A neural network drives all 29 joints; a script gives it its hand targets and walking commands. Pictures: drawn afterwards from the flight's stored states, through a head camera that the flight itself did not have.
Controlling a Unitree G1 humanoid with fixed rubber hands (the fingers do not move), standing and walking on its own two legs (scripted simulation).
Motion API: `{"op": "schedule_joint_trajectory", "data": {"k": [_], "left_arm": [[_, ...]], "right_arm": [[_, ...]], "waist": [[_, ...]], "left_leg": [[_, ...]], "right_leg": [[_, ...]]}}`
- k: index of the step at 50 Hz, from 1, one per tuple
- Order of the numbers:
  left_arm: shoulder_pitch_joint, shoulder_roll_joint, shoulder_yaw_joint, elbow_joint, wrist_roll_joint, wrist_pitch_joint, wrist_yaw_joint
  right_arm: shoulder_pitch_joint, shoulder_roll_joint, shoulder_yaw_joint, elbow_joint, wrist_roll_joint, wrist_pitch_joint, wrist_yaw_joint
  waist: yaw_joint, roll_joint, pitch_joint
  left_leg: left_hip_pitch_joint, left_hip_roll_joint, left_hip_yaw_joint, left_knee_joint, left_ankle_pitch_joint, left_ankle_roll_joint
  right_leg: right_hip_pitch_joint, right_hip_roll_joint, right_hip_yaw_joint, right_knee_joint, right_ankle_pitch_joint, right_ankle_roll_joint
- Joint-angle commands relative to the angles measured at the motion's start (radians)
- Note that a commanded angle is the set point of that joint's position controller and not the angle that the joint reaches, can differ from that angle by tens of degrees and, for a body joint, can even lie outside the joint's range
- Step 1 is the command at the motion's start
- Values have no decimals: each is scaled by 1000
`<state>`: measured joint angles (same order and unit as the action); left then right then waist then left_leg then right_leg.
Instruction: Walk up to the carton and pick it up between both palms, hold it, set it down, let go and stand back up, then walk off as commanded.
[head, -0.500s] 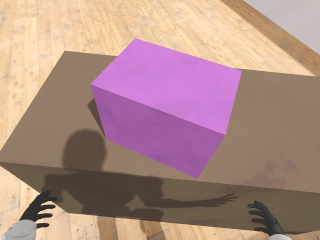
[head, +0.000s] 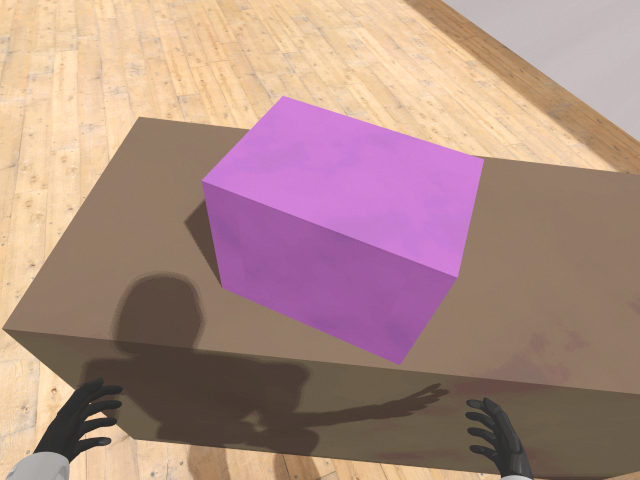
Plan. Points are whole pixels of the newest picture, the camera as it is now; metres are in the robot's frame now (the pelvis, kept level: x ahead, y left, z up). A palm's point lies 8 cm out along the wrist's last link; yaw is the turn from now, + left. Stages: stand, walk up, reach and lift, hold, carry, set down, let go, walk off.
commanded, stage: reach and lift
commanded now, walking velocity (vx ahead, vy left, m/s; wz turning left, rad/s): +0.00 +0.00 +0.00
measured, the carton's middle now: (341, 229) +0.45 -0.03 +0.03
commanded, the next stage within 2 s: none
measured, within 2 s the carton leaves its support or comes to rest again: neither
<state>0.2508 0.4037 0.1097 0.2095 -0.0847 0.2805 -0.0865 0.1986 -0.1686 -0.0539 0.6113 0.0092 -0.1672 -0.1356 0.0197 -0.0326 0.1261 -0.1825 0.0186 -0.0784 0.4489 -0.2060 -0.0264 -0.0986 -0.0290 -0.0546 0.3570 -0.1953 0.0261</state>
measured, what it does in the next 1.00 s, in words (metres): stands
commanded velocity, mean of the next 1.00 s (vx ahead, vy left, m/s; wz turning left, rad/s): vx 0.00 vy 0.00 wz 0.00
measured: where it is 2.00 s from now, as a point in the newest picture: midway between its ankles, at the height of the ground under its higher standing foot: outside the picture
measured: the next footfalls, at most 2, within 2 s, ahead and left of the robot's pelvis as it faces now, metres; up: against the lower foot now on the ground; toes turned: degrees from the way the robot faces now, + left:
none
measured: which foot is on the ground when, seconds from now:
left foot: down 0.00-1.00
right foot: down 0.00-1.00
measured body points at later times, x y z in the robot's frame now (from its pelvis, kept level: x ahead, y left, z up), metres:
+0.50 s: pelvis +0.00 +0.00 +0.00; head +0.03 +0.02 +0.45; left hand +0.21 +0.30 +0.00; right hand +0.17 -0.23 -0.02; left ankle +0.03 +0.13 -0.74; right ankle +0.00 -0.14 -0.74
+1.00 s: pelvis +0.02 +0.00 +0.00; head +0.06 +0.02 +0.45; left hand +0.24 +0.30 +0.04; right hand +0.19 -0.20 +0.01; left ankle +0.03 +0.13 -0.74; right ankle +0.00 -0.14 -0.74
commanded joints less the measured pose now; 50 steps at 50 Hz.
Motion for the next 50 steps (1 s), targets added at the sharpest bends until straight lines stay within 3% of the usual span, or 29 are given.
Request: {"op": "schedule_joint_trajectory", "data": {"k": [1, 5, 6, 7, 10, 12, 13, 14, 16, 19, 20, 22, 25, 28, 29, 30, 31, 32, 33, 34, 37, 39, 41, 43, 44, 47, 48, 49, 50], "left_arm": [[-22, 281, 53, -163, -54, -57, -27], [-44, 340, 80, -196, -86, -87, -40], [-72, 347, 70, -200, -103, -86, -43], [-66, 354, 70, -212, -111, -94, -47], [-72, 366, 51, -231, -136, -109, -45], [-48, 381, 77, -263, -166, -121, -48], [-43, 368, 69, -243, -177, -120, -53], [-23, 385, 82, -215, -171, -124, -64], [-20, 420, 86, -233, -193, -147, -79], [-9, 438, 96, -267, -200, -159, -84], [-9, 420, 95, -224, -202, -159, -103], [-35, 467, 105, -273, -232, -179, -112], [-29, 471, 106, -306, -247, -198, -104], [9, 477, 120, -319, -248, -240, -110], [-13, 512, 136, -289, -241, -226, -120], [31, 493, 131, -253, -239, -235, -130], [5, 511, 135, -310, -266, -239, -129], [21, 520, 141, -312, -253, -251, -126], [47, 525, 151, -323, -268, -258, -127], [-15, 536, 149, -344, -279, -262, -130], [32, 556, 154, -342, -302, -284, -140], [18, 559, 161, -322, -278, -286, -145], [48, 581, 170, -372, -291, -305, -143], [33, 563, 173, -358, -318, -326, -153], [68, 584, 189, -313, -309, -319, -166], [52, 571, 167, -375, -311, -353, -165], [37, 592, 185, -364, -312, -346, -167], [35, 595, 185, -393, -304, -354, -162], [35, 583, 186, -382, -327, -348, -162]], "right_arm": [[140, 22, -44, -381, 85, 14, -47], [180, 50, -38, -500, 88, 68, -78], [177, 90, -23, -503, 99, 86, -90], [176, 98, -17, -551, 109, 95, -95], [166, 70, -47, -602, 98, 126, -108], [219, 70, -52, -605, 112, 151, -119], [215, 72, -42, -651, 115, 152, -125], [262, 80, -14, -631, 118, 169, -136], [251, 99, 10, -708, 119, 160, -153], [292, 93, 0, -695, 146, 180, -164], [297, 104, 15, -711, 145, 191, -168], [289, 77, 5, -769, 150, 196, -181], [286, 76, -6, -812, 159, 186, -183], [336, 112, 35, -861, 174, 177, -189], [365, 120, 68, -848, 189, 190, -202], [387, 105, 63, -849, 176, 193, -205], [369, 114, 62, -899, 174, 183, -210], [389, 121, 85, -906, 178, 173, -207], [397, 117, 96, -933, 186, 158, -216], [335, 124, 87, -965, 204, 156, -215], [404, 107, 69, -945, 200, 153, -235], [441, 154, 119, -929, 210, 146, -242], [434, 140, 129, -980, 207, 125, -247], [415, 129, 115, -1009, 212, 110, -255], [465, 134, 120, -984, 208, 109, -262], [464, 166, 136, -1031, 210, 76, -265], [448, 157, 142, -1004, 224, 84, -264], [469, 166, 161, -1018, 223, 82, -265], [445, 153, 149, -1027, 239, 84, -270]], "waist": [[22, 95, -163], [16, 29, -144], [9, 76, -142], [21, 75, -137], [13, 98, -162], [14, 109, -165], [12, 64, -141], [1, 75, -147], [17, 67, -173], [16, 118, -156], [23, 78, -131], [3, 75, -159], [11, 133, -180], [12, 109, -179], [14, 140, -165], [12, 95, -146], [29, 87, -187], [30, 128, -184], [36, 111, -166], [51, 126, -184], [34, 101, -180], [26, 159, -158], [53, 130, -169], [53, 91, -180], [48, 95, -161], [25, 103, -189], [44, 123, -197], [37, 139, -190], [36, 97, -198]], "left_leg": [[26, -24, 219, -112, 98, -25], [6, -19, 225, -117, 24, 12], [28, -27, 226, -105, 14, 6], [28, -25, 230, -105, 17, 6], [-46, 5, 210, -132, -63, 19], [-20, 6, 192, -122, 1, 20], [-6, 4, 186, -98, 14, 22], [26, -4, 199, -85, 24, 22], [61, -10, 187, -79, 52, 23], [68, 0, 183, -92, 58, 13], [91, -5, 190, -93, 44, 19], [94, 6, 177, -90, 39, 17], [66, 9, 161, -86, 55, 7], [94, 5, 151, -83, 80, 14], [114, 1, 168, -77, 58, 18], [112, 9, 165, -83, 59, 20], [88, 15, 148, -85, 82, 21], [79, 8, 156, -71, 98, 16], [85, 6, 150, -63, 133, 9], [78, 8, 145, -58, 105, 8], [136, 18, 138, -51, 147, 15], [140, 12, 148, -32, 145, 3], [123, 25, 136, -43, 145, 8], [146, 26, 129, -27, 173, 9], [149, 31, 137, -35, 160, 12], [154, 28, 114, -28, 200, 7], [146, 30, 114, -26, 175, 1], [148, 32, 111, -25, 191, 6], [161, 27, 109, -17, 206, 7]], "right_leg": [[204, 29, 55, -51, 31, -5], [198, 12, 87, -66, -32, 1], [161, 5, 90, -70, -50, -7], [141, -1, 83, -66, -43, -7], [207, 20, 69, -28, -48, -20], [195, 1, 87, -36, -5, -23], [167, 3, 80, -43, 8, -20], [164, -12, 97, -67, -10, -22], [128, -21, 100, -65, 10, -21], [147, -23, 104, -67, 6, -28], [108, -25, 103, -85, -29, -27], [121, -23, 104, -82, -20, -26], [127, -20, 96, -60, -17, -42], [122, -20, 97, -73, -7, -38], [85, -34, 109, -83, -30, -33], [94, -31, 106, -84, -29, -32], [113, -27, 101, -69, -6, -35], [107, -33, 112, -63, 17, -35], [123, -30, 113, -61, 57, -30], [99, -27, 114, -60, 0, -33], [79, -29, 114, -61, 54, -31], [65, -42, 120, -61, 68, -34], [87, -33, 117, -52, 83, -30], [76, -28, 112, -54, 90, -22], [77, -36, 117, -60, 101, -23], [71, -27, 108, -48, 169, -12], [94, -31, 110, -47, 114, -26], [83, -39, 116, -41, 152, -24], [83, -30, 121, -39, 185, -14]]}}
